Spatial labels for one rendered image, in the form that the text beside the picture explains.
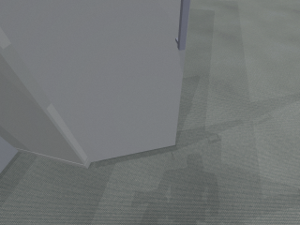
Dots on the handle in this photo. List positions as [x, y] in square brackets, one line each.
[183, 25]

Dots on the fridge door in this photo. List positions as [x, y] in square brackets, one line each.
[111, 68]

